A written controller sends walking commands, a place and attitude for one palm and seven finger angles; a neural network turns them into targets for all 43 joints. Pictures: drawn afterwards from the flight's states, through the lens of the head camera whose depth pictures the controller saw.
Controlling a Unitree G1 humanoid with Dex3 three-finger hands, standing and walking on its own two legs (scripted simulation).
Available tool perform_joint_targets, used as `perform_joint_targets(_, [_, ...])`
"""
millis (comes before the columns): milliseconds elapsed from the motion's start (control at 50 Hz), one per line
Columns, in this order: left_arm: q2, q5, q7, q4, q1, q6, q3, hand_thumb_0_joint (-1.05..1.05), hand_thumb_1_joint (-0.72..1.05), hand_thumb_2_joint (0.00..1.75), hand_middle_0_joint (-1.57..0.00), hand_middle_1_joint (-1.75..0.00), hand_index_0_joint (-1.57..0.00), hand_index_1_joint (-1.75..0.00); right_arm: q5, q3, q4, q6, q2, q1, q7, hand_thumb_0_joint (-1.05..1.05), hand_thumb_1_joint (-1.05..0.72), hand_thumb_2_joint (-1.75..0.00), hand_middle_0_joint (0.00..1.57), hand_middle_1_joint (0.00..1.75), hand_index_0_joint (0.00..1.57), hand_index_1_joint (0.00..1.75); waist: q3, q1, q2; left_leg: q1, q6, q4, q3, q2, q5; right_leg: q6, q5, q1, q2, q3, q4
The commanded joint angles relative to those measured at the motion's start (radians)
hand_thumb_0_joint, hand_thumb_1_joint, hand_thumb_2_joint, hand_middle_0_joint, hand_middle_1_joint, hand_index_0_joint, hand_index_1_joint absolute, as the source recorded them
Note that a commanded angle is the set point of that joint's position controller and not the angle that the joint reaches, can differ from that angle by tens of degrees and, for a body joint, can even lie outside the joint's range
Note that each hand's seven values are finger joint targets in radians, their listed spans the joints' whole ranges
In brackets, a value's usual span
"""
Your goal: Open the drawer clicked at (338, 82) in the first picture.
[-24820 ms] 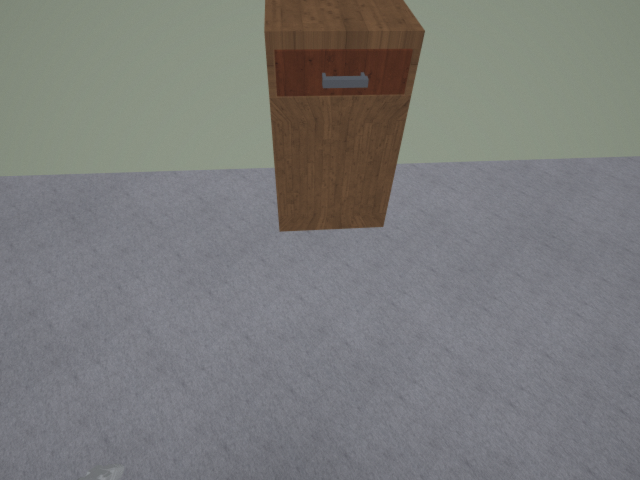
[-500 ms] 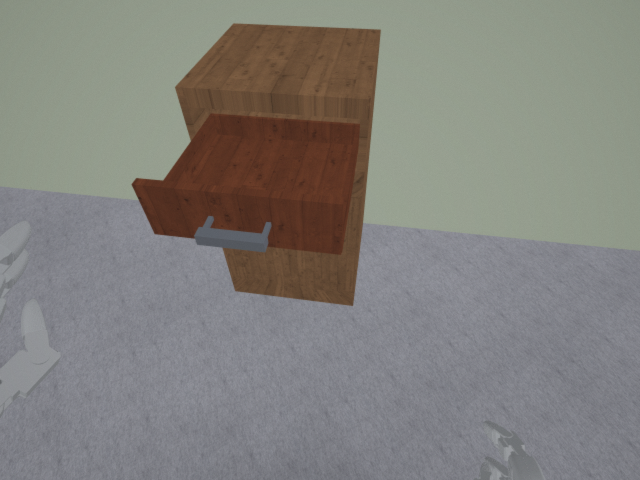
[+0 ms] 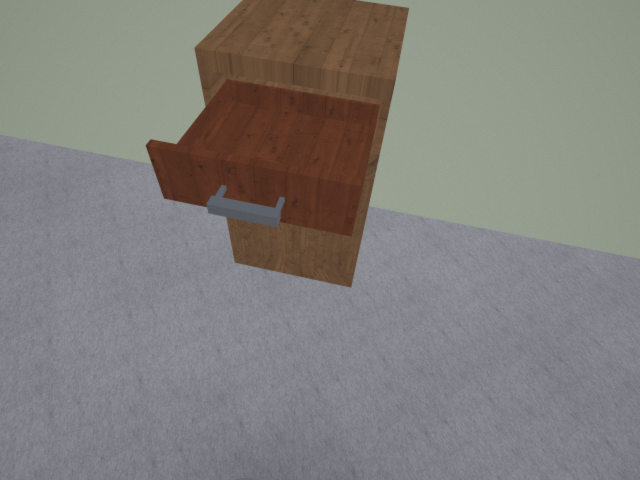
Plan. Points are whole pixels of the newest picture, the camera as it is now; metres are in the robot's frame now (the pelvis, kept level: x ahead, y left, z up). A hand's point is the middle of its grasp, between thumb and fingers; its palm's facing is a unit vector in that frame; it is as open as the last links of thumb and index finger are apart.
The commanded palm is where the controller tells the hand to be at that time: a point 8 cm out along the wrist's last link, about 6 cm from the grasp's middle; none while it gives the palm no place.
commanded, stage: let the arm hang, fingers relaxed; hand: left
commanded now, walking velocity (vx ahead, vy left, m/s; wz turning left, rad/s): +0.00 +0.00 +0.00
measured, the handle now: (247, 203) +0.59 +0.16 -0.06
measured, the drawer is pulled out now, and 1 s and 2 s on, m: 0.30 0.30 0.30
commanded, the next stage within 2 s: look to check the result in 0.76 s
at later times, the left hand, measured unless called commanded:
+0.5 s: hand out of the picture +0.01 +0.17 -0.17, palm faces +0.03 -0.98 -0.17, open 7.4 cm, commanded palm none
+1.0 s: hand out of the picture +0.04 +0.17 -0.16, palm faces +0.03 -0.98 -0.18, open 7.4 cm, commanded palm none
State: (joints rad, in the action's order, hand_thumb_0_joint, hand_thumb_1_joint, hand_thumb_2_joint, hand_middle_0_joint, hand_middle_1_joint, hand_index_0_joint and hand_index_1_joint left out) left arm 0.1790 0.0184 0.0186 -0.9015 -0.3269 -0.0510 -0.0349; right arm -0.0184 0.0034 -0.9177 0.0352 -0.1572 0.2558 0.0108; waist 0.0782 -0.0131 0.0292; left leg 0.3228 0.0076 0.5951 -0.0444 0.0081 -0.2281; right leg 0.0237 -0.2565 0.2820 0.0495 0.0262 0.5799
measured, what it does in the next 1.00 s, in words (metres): stands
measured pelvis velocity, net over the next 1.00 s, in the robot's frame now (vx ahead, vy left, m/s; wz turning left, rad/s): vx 0.04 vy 0.00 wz -0.02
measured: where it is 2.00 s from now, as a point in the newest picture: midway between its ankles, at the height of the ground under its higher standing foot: outside the picture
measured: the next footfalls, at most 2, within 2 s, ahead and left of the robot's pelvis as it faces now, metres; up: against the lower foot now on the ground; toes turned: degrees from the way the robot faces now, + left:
none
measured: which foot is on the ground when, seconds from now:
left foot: down 0.00-1.00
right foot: down 0.00-1.00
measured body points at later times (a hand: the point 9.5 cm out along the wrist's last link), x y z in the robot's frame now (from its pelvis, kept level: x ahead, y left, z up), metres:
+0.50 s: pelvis +0.02 +0.01 +0.01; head +0.03 +0.01 +0.46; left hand +0.01 +0.22 -0.15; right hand +0.00 -0.19 -0.15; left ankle +0.06 +0.13 -0.73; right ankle +0.04 -0.11 -0.73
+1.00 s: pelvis +0.04 +0.00 +0.01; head +0.06 +0.00 +0.46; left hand +0.04 +0.22 -0.15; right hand +0.02 -0.21 -0.15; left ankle +0.06 +0.13 -0.73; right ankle +0.04 -0.11 -0.73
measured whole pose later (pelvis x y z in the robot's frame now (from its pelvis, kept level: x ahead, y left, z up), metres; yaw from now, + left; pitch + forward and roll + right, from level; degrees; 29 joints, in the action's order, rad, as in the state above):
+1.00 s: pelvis +0.04 +0.00 +0.01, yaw -1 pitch -2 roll +0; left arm 0.13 0.01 0.04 -1.12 -0.28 0.00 -0.03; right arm -0.01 0.01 -1.12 0.01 -0.11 0.29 0.04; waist 0.08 -0.01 0.00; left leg 0.19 0.01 0.45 -0.02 0.01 -0.22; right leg 0.02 -0.24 0.16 0.05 0.06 0.43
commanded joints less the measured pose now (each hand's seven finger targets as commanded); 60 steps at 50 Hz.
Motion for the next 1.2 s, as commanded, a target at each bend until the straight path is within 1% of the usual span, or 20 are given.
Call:
perform_joint_targets(0, [0.123,-0.004,0.002,0.002,0.012,0.043,-0.024,0.00,0.90,0.90,-0.20,-0.30,-0.20,-0.30,-0.006,0.034,-0.018,-0.025,-0.095,0.077,0.018,0.00,-0.90,-0.90,0.20,0.30,0.20,0.30,-0.014,0.001,-0.169,-0.047,-0.054,-0.220,-0.081,0.063,-0.176,0.038,-0.167,0.057,-0.069,0.116,-0.236])
perform_joint_targets(40, [0.106,-0.004,0.000,-0.050,-0.025,0.042,-0.021,0.00,0.90,0.90,-0.20,-0.30,-0.20,-0.30,-0.004,0.037,-0.038,-0.029,-0.100,0.083,0.023,0.00,-0.90,-0.90,0.20,0.30,0.20,0.30,-0.028,0.015,-0.147,-0.023,-0.061,-0.264,-0.101,0.075,-0.212,0.033,-0.123,0.003,-0.059,0.092,-0.218])
perform_joint_targets(80, [0.093,-0.005,0.001,-0.091,-0.049,0.045,-0.014,0.00,0.90,0.90,-0.20,-0.30,-0.20,-0.30,0.000,0.036,-0.063,-0.031,-0.097,0.102,0.027,0.00,-0.90,-0.90,0.20,0.30,0.20,0.30,-0.045,0.019,-0.111,-0.033,-0.064,-0.280,-0.106,0.085,-0.200,0.030,-0.090,-0.031,-0.062,0.075,-0.221])
perform_joint_targets(160, [0.078,-0.008,0.007,-0.150,-0.076,0.052,-0.002,0.00,0.90,0.90,-0.20,-0.30,-0.20,-0.30,0.005,0.032,-0.110,-0.031,-0.074,0.133,0.029,0.00,-0.90,-0.90,0.20,0.30,0.20,0.30,-0.023,0.016,-0.044,-0.080,-0.053,-0.239,-0.070,0.065,-0.095,0.038,-0.075,-0.009,-0.080,0.098,-0.251])
perform_joint_targets(260, [0.068,-0.009,0.014,-0.189,-0.083,0.052,0.002,0.00,0.90,0.90,-0.20,-0.30,-0.20,-0.30,0.007,0.028,-0.153,-0.031,-0.056,0.157,0.031,0.00,-0.90,-0.90,0.20,0.30,0.20,0.30,0.012,0.013,-0.053,-0.090,-0.049,-0.242,-0.061,0.066,-0.069,0.037,-0.063,0.006,-0.084,0.096,-0.249])
perform_joint_targets(280, [0.069,-0.010,0.014,-0.191,-0.076,0.051,0.002,0.00,0.90,0.90,-0.20,-0.30,-0.20,-0.30,0.006,0.026,-0.158,-0.031,-0.047,0.166,0.031,0.00,-0.90,-0.90,0.20,0.30,0.20,0.30,0.015,0.012,-0.040,-0.074,-0.051,-0.243,-0.065,0.066,-0.075,0.036,-0.060,-0.009,-0.087,0.090,-0.249])
perform_joint_targets(360, [0.060,-0.008,0.018,-0.197,-0.080,0.051,0.001,0.00,0.90,0.90,-0.20,-0.30,-0.20,-0.30,0.006,0.028,-0.168,-0.032,-0.044,0.152,0.031,0.00,-0.90,-0.90,0.20,0.30,0.20,0.30,0.036,0.016,-0.047,-0.082,-0.048,-0.247,-0.061,0.066,-0.080,0.034,-0.068,0.016,-0.082,0.095,-0.243])
perform_joint_targets(380, [0.055,-0.008,0.019,-0.197,-0.069,0.050,0.000,0.00,0.90,0.90,-0.20,-0.30,-0.20,-0.30,0.004,0.028,-0.169,-0.031,-0.035,0.162,0.031,0.00,-0.90,-0.90,0.20,0.30,0.20,0.30,0.042,0.012,-0.043,-0.066,-0.050,-0.250,-0.063,0.067,-0.091,0.032,-0.065,0.006,-0.082,0.088,-0.242])
perform_joint_targets(440, [0.049,-0.007,0.020,-0.192,-0.059,0.053,-0.004,0.00,0.90,0.90,-0.20,-0.30,-0.20,-0.30,0.004,0.029,-0.172,-0.034,-0.029,0.155,0.031,0.00,-0.90,-0.90,0.20,0.30,0.20,0.30,0.038,0.010,-0.047,-0.072,-0.047,-0.242,-0.053,0.061,-0.068,0.033,-0.040,0.003,-0.085,0.094,-0.237])
perform_joint_targets(460, [0.048,-0.007,0.021,-0.189,-0.067,0.055,-0.003,0.00,0.90,0.90,-0.20,-0.30,-0.20,-0.30,0.006,0.032,-0.168,-0.035,-0.030,0.145,0.031,0.00,-0.90,-0.90,0.20,0.30,0.20,0.30,0.031,0.015,-0.041,-0.093,-0.047,-0.237,-0.053,0.065,-0.055,0.032,-0.032,0.016,-0.081,0.098,-0.234])
perform_joint_targets(520, [0.045,-0.007,0.021,-0.183,-0.047,0.058,-0.006,0.00,0.90,0.90,-0.20,-0.30,-0.20,-0.30,0.005,0.030,-0.174,-0.038,-0.022,0.144,0.031,0.00,-0.90,-0.90,0.20,0.30,0.20,0.30,0.030,0.010,-0.026,-0.088,-0.043,-0.224,-0.040,0.061,-0.014,0.033,0.007,-0.009,-0.091,0.097,-0.234])
perform_joint_targets(580, [0.044,-0.007,0.022,-0.184,-0.039,0.057,-0.005,0.00,0.90,0.90,-0.20,-0.30,-0.20,-0.30,0.005,0.031,-0.179,-0.037,-0.016,0.142,0.032,0.00,-0.90,-0.90,0.20,0.30,0.20,0.30,0.043,0.009,-0.045,-0.095,-0.042,-0.225,-0.037,0.064,-0.007,0.033,0.010,-0.003,-0.089,0.096,-0.237])
perform_joint_targets(620, [0.050,-0.008,0.020,-0.180,-0.031,0.057,-0.008,0.00,0.90,0.90,-0.20,-0.30,-0.20,-0.30,0.004,0.030,-0.178,-0.036,-0.016,0.140,0.031,0.00,-0.90,-0.90,0.20,0.30,0.20,0.30,0.047,0.009,-0.038,-0.089,-0.039,-0.222,-0.033,0.058,-0.007,0.034,0.006,-0.009,-0.089,0.103,-0.242])
perform_joint_targets(760, [0.052,-0.009,0.020,-0.183,-0.033,0.062,-0.008,0.00,0.90,0.90,-0.20,-0.30,-0.20,-0.30,0.008,0.030,-0.177,-0.043,-0.028,0.128,0.035,0.00,-0.90,-0.90,0.20,0.30,0.20,0.30,0.000,0.009,-0.055,-0.147,-0.037,-0.211,-0.028,0.067,0.077,0.035,0.087,-0.036,-0.090,0.103,-0.234])
perform_joint_targets(780, [0.055,-0.010,0.020,-0.185,-0.028,0.061,-0.008,0.00,0.90,0.90,-0.20,-0.30,-0.20,-0.30,0.008,0.028,-0.180,-0.045,-0.025,0.135,0.036,0.00,-0.90,-0.90,0.20,0.30,0.20,0.30,-0.009,0.007,-0.042,-0.143,-0.040,-0.212,-0.029,0.071,0.095,0.034,0.112,-0.059,-0.095,0.093,-0.231])
perform_joint_targets(860, [0.053,-0.009,0.022,-0.194,-0.036,0.062,-0.007,0.00,0.90,0.90,-0.20,-0.30,-0.20,-0.30,0.010,0.029,-0.181,-0.044,-0.031,0.118,0.037,0.00,-0.90,-0.90,0.20,0.30,0.20,0.30,0.008,0.012,-0.053,-0.163,-0.037,-0.214,-0.024,0.070,0.108,0.032,0.124,-0.044,-0.093,0.099,-0.235])
perform_joint_targets(900, [0.053,-0.010,0.021,-0.195,-0.026,0.059,-0.006,0.00,0.90,0.90,-0.20,-0.30,-0.20,-0.30,0.009,0.026,-0.185,-0.042,-0.032,0.127,0.037,0.00,-0.90,-0.90,0.20,0.30,0.20,0.30,0.019,0.007,-0.046,-0.145,-0.037,-0.222,-0.025,0.071,0.085,0.030,0.106,-0.056,-0.093,0.094,-0.238])
perform_joint_targets(980, [0.051,-0.009,0.022,-0.200,-0.033,0.060,-0.006,0.00,0.90,0.90,-0.20,-0.30,-0.20,-0.30,0.009,0.027,-0.187,-0.043,-0.032,0.126,0.038,0.00,-0.90,-0.90,0.20,0.30,0.20,0.30,0.007,0.006,-0.057,-0.161,-0.037,-0.221,-0.024,0.074,0.090,0.029,0.102,-0.061,-0.093,0.092,-0.243])
perform_joint_targets(1060, [0.046,-0.009,0.024,-0.204,-0.044,0.063,-0.005,0.00,0.90,0.90,-0.20,-0.30,-0.20,-0.30,0.011,0.029,-0.186,-0.045,-0.035,0.114,0.039,0.00,-0.90,-0.90,0.20,0.30,0.20,0.30,-0.007,0.010,-0.038,-0.190,-0.037,-0.214,-0.022,0.075,0.130,0.030,0.143,-0.057,-0.092,0.099,-0.235])
perform_joint_targets(1180, [0.046,-0.009,0.024,-0.208,-0.038,0.062,-0.003,0.00,0.90,0.90,-0.20,-0.30,-0.20,-0.30,0.011,0.027,-0.195,-0.041,-0.029,0.120,0.038,0.00,-0.90,-0.90,0.20,0.30,0.20,0.30,0.028,0.006,-0.039,-0.166,-0.036,-0.222,-0.018,0.073,0.098,0.028,0.118,-0.058,-0.096,0.091,-0.247])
